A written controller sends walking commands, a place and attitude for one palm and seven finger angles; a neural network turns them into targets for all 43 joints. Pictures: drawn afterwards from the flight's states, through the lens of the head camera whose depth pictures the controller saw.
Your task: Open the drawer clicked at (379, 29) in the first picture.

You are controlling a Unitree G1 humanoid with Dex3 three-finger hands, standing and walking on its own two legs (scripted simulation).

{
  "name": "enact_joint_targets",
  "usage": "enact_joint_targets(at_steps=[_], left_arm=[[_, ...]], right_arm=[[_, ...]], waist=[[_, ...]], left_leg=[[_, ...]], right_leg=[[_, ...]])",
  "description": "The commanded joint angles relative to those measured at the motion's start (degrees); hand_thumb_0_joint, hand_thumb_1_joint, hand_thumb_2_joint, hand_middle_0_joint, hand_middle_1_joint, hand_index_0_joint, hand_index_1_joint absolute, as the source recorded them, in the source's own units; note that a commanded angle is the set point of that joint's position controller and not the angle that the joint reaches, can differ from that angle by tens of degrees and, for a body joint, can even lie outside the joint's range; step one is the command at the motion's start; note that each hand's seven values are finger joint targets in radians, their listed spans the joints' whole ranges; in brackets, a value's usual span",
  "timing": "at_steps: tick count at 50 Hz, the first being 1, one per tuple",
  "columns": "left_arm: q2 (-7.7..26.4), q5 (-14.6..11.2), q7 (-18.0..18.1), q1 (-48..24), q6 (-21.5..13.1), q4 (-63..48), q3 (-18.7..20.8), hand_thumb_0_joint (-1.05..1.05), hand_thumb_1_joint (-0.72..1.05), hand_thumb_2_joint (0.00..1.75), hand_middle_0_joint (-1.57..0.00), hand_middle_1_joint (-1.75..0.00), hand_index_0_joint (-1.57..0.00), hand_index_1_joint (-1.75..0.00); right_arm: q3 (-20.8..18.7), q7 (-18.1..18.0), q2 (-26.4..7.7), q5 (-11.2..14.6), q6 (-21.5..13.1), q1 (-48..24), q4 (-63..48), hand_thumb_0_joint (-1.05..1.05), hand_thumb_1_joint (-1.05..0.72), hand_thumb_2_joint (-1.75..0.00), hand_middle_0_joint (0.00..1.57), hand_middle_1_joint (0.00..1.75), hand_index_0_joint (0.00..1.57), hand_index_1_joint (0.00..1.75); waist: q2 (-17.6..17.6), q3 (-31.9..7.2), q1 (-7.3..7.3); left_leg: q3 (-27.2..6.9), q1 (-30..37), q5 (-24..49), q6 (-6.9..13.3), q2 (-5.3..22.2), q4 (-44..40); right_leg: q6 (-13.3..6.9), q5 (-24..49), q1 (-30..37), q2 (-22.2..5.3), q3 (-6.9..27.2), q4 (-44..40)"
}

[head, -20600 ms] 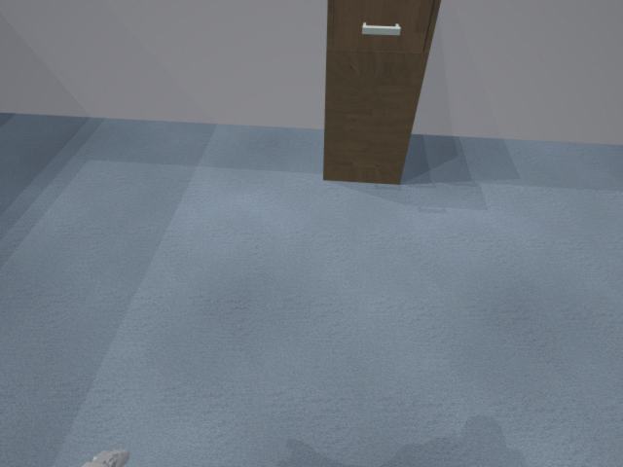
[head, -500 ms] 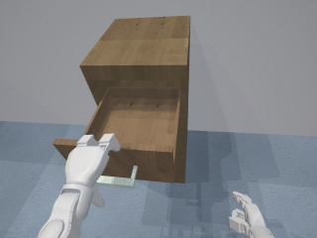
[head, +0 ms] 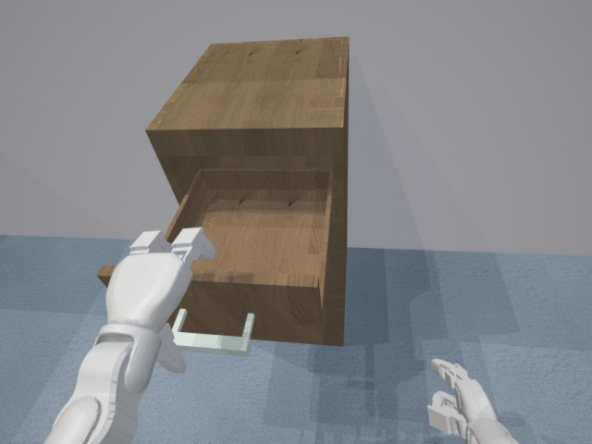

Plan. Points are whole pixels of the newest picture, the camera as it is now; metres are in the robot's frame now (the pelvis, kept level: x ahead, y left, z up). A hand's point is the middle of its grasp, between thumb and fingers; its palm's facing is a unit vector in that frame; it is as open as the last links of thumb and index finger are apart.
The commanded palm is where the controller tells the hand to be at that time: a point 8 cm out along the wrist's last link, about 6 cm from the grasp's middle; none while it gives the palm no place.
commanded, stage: draw the hand back to the body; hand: left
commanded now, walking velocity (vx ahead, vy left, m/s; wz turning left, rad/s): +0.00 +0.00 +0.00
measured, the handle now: (211, 330) +0.27 +0.20 -0.03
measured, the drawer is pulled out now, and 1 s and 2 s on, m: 0.30 0.30 0.30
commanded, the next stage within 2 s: step back with the hand held close in 1.50 s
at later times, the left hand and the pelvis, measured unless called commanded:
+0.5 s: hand (132, 319) +0.21 +0.24 +0.11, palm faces +0.11 -0.08 -0.99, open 13.8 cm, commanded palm +0.17 +0.24 +0.17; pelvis +0.00 +0.00 +0.00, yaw +1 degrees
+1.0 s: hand (116, 303) +0.20 +0.23 +0.16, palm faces +0.36 -0.85 -0.39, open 11.3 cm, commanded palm +0.15 +0.27 +0.17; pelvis +0.01 +0.01 +0.00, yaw +1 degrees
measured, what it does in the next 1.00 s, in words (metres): stands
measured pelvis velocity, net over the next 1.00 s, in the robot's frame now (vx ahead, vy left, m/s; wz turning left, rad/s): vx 0.01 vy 0.01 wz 0.02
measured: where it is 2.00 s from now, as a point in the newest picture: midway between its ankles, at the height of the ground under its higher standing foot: outside the picture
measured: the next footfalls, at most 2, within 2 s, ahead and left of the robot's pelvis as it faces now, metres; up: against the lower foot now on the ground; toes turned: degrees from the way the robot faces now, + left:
none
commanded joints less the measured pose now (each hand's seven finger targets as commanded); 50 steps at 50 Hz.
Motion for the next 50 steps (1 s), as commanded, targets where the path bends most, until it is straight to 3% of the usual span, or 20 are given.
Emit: enact_joint_targets(at_steps=[1, 5, 6, 7, 10, 11, 12, 19, 21, 25, 26, 27, 28, 30, 31, 36, 40, 44, 47, 50], left_arm=[[9.2, 0.6, 3.4, -10.6, -0.2, -11.9, 9.0, 0.00, -0.50, 0.30, -0.30, -1.20, -0.30, -1.20], [10.9, -0.8, 2.9, -8.7, 0.0, -14.0, 10.8, 0.00, -0.50, 0.30, -0.30, -1.20, -0.30, -1.20], [9.3, -0.8, 2.6, -8.3, -0.2, -13.8, 9.1, 0.00, -0.50, 0.30, -0.30, -1.20, -0.30, -1.20], [11.1, -1.4, 2.4, -7.7, -0.4, -13.1, 10.6, 0.00, -0.50, 0.30, -0.30, -1.20, -0.30, -1.20], [10.4, -1.5, 2.0, -6.0, -0.5, -14.5, 10.5, 0.00, -0.50, 0.30, -0.30, -1.20, -0.30, -1.20], [9.9, -1.2, 2.0, -6.5, -1.0, -14.8, 10.0, 0.00, -0.50, 0.30, -0.30, -1.20, -0.30, -1.20], [12.0, -1.7, 2.1, -5.0, -1.3, -14.4, 12.0, 0.00, -0.50, 0.30, -0.30, -1.20, -0.30, -1.20], [13.9, -2.0, 2.8, -1.9, -2.0, -15.1, 15.0, 0.00, -0.50, 0.30, -0.30, -1.20, -0.30, -1.20], [11.9, -2.3, 2.6, -2.7, -2.1, -15.9, 13.5, 0.00, -0.50, 0.30, -0.30, -1.20, -0.30, -1.20], [15.1, -3.3, 2.3, -0.7, -2.2, -16.3, 16.7, 0.00, -0.50, 0.30, -0.30, -1.20, -0.30, -1.20], [-6.8, -46.1, 1.3, -1.4, -8.7, -19.0, 14.0, 0.00, -0.47, 0.32, -0.30, -1.18, -0.30, -1.18], [0.2, -48.5, 1.9, 4.6, -12.0, -15.9, 17.8, 0.00, -0.43, 0.33, -0.29, -1.15, -0.29, -1.15], [3.5, -52.9, 2.6, 8.3, -14.1, -18.5, 23.6, 0.00, -0.40, 0.34, -0.29, -1.13, -0.29, -1.13], [8.0, -54.6, 4.1, 4.8, -17.2, -25.1, 28.1, 0.00, -0.32, 0.37, -0.29, -1.09, -0.29, -1.09], [4.8, -54.6, 4.1, 4.3, -18.5, -27.0, 26.0, 0.00, -0.29, 0.39, -0.29, -1.07, -0.29, -1.07], [1.4, -56.1, 3.2, 10.0, -19.8, -21.2, 25.3, 0.00, -0.12, 0.47, -0.27, -0.95, -0.27, -0.95], [1.9, -56.0, 2.7, 10.1, -21.2, -23.5, 25.7, 0.00, 0.02, 0.52, -0.26, -0.86, -0.26, -0.86], [3.2, -56.4, 2.7, 12.4, -21.6, -24.0, 27.9, 0.00, 0.17, 0.58, -0.25, -0.77, -0.25, -0.77], [3.6, -56.4, 2.7, 13.9, -21.7, -23.5, 29.4, 0.00, 0.27, 0.63, -0.25, -0.70, -0.25, -0.70], [4.9, -56.4, 2.8, 14.1, -21.9, -24.1, 31.0, 0.00, 0.37, 0.68, -0.24, -0.64, -0.24, -0.64]], right_arm=[[-0.9, -0.1, -3.8, -0.2, -3.4, -11.1, -9.5, 0.00, -0.90, -0.90, 0.20, 0.30, 0.20, 0.30], [-1.3, -0.6, -4.4, 0.3, -3.3, -12.1, -10.2, 0.00, -0.90, -0.90, 0.20, 0.30, 0.20, 0.30], [-0.9, -0.5, -4.2, 0.0, -3.6, -11.0, -10.3, 0.00, -0.90, -0.90, 0.20, 0.30, 0.20, 0.30], [-1.4, -0.8, -4.5, 0.2, -3.1, -11.1, -9.4, 0.00, -0.90, -0.90, 0.20, 0.30, 0.20, 0.30], [-1.1, -0.9, -4.7, 0.3, -3.4, -12.0, -10.5, 0.00, -0.90, -0.90, 0.20, 0.30, 0.20, 0.30], [-0.9, -0.8, -4.4, 0.0, -3.7, -10.6, -10.2, 0.00, -0.90, -0.90, 0.20, 0.30, 0.20, 0.30], [-1.3, -1.0, -4.9, 0.0, -3.4, -10.6, -9.8, 0.00, -0.90, -0.90, 0.20, 0.30, 0.20, 0.30], [-1.2, -1.5, -5.2, 0.0, -3.4, -10.6, -10.3, 0.00, -0.90, -0.90, 0.20, 0.30, 0.20, 0.30], [-0.8, -1.3, -4.7, 0.0, -3.7, -10.4, -10.6, 0.00, -0.90, -0.90, 0.20, 0.30, 0.20, 0.30], [-1.0, -2.0, -5.5, 0.2, -3.8, -11.2, -11.1, 0.00, -0.90, -0.90, 0.20, 0.30, 0.20, 0.30], [-0.6, -2.9, 0.3, 1.0, -8.5, -7.3, -15.6, 0.00, -0.90, -0.90, 0.20, 0.30, 0.20, 0.30], [-0.4, -4.0, -1.7, 0.2, -11.0, -6.4, -13.7, 0.00, -0.90, -0.90, 0.20, 0.30, 0.20, 0.30], [-0.6, -5.5, -2.9, -0.4, -12.0, -5.4, -13.1, 0.00, -0.90, -0.90, 0.20, 0.30, 0.20, 0.30], [-0.1, -6.6, -3.3, -1.2, -14.7, -4.1, -11.8, 0.00, -0.90, -0.90, 0.20, 0.30, 0.20, 0.30], [0.2, -6.6, -2.3, -1.7, -16.1, -2.8, -12.0, 0.00, -0.90, -0.90, 0.20, 0.30, 0.20, 0.30], [-0.7, -6.0, -2.8, -1.7, -18.3, -0.7, -10.3, 0.00, -0.90, -0.90, 0.20, 0.30, 0.20, 0.30], [-1.3, -5.4, -3.4, -1.8, -19.5, -0.4, -10.0, 0.00, -0.90, -0.90, 0.20, 0.30, 0.20, 0.30], [-1.8, -5.3, -3.8, -1.8, -19.8, 0.2, -10.0, 0.00, -0.90, -0.90, 0.20, 0.30, 0.20, 0.30], [-2.0, -5.3, -3.8, -1.7, -19.9, 0.4, -9.6, 0.00, -0.90, -0.90, 0.20, 0.30, 0.20, 0.30], [-2.4, -5.4, -4.0, -1.7, -19.9, 0.4, -9.4, 0.00, -0.90, -0.90, 0.20, 0.30, 0.20, 0.30]], waist=[[-5.4, -11.2, 0.59], [-3.8, -11.3, 0.42], [-6.0, -12.3, 0.45], [-5.6, -10.0, -0.12], [-4.0, -9.7, 0.14], [-6.0, -10.9, 0.24], [-5.3, -10.0, 0.18], [-4.9, -9.3, 0.79], [-5.4, -9.1, 0.33], [-4.5, -7.7, 0.30], [-14.5, -4.5, -4.69], [-17.8, -4.7, -4.08], [-13.4, -3.7, -2.90], [-4.2, -6.0, -2.64], [0.1, -7.0, -2.68], [-2.8, -0.1, -3.29], [-0.8, -1.8, -3.03], [-5.0, -4.9, -2.69], [-2.2, -4.0, -2.59], [-3.4, -5.1, -2.58]], left_leg=[[0.5, -6.2, 15.0, 1.3, -1.4, -2.7], [0.1, -5.4, 14.7, 1.2, -1.1, -3.0], [0.4, -5.5, 15.0, 1.6, -1.5, -2.7], [0.3, -5.8, 14.3, 1.3, -1.3, -3.2], [0.0, -5.7, 13.5, 1.2, -1.0, -3.1], [0.3, -5.7, 13.9, 1.5, -1.2, -2.8], [0.1, -5.7, 13.9, 1.3, -1.1, -3.3], [0.3, -6.0, 13.3, 1.1, -1.2, -3.2], [0.2, -5.9, 12.5, 1.2, -1.1, -3.0], [-0.2, -6.1, 11.3, 1.0, -0.7, -3.2], [0.5, -1.1, 6.9, 3.2, 0.5, -1.0], [0.0, -0.5, 4.2, 3.4, 1.3, -1.5], [0.6, -1.2, 5.6, 2.9, 0.8, -2.0], [0.7, -0.6, 7.2, 1.5, 0.5, -2.3], [0.6, -0.6, 9.5, 1.2, 0.2, -2.7], [0.8, -2.6, 11.8, 0.7, 1.0, -3.5], [0.4, -2.0, 13.8, 0.5, 0.9, -3.2], [0.1, -2.2, 16.3, 0.7, 0.9, -2.7], [0.0, -2.6, 17.1, 0.2, 0.9, -2.8], [0.1, -1.9, 18.3, 0.1, 1.0, -2.4]], right_leg=[[-1.5, 8.9, 12.0, 0.8, 0.8, -1.6], [-1.4, 8.7, 11.7, 1.3, 1.2, -2.0], [-1.1, 8.6, 12.4, 0.6, 0.4, -1.7], [-1.2, 8.3, 11.3, 1.1, 0.8, -2.4], [-1.1, 7.3, 10.6, 1.2, 0.8, -2.5], [-1.0, 7.1, 11.1, 0.6, 0.0, -2.1], [-1.1, 7.8, 11.3, 1.0, 0.7, -2.5], [-0.9, 7.1, 11.0, 0.7, 0.5, -2.7], [-0.9, 5.3, 10.4, 0.5, 0.1, -2.9], [-0.8, 4.9, 10.1, 0.8, 0.9, -3.4], [-0.2, 2.0, 8.6, 1.5, -1.7, -4.2], [0.2, -0.9, 8.4, 1.3, -1.4, -4.6], [0.2, -0.4, 8.6, 1.0, -1.1, -5.9], [0.0, 0.9, 10.0, 0.2, -0.8, -5.7], [-0.4, 3.1, 11.2, -0.2, -1.5, -5.0], [-0.4, 5.3, 9.9, 0.2, -2.0, -5.9], [-0.7, 6.6, 10.7, 0.3, -2.0, -5.5], [-0.4, 9.6, 12.7, 0.3, -2.1, -4.4], [-0.6, 9.9, 12.4, 0.3, -2.1, -4.3], [-0.6, 10.7, 12.4, 0.7, -2.0, -4.5]])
